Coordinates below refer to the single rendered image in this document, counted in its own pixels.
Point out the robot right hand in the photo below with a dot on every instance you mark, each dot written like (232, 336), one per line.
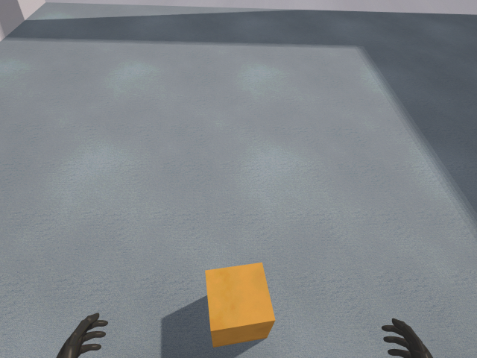
(416, 348)

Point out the robot left hand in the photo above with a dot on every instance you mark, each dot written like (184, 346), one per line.
(73, 347)

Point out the carton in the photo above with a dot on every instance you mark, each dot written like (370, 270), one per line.
(240, 308)

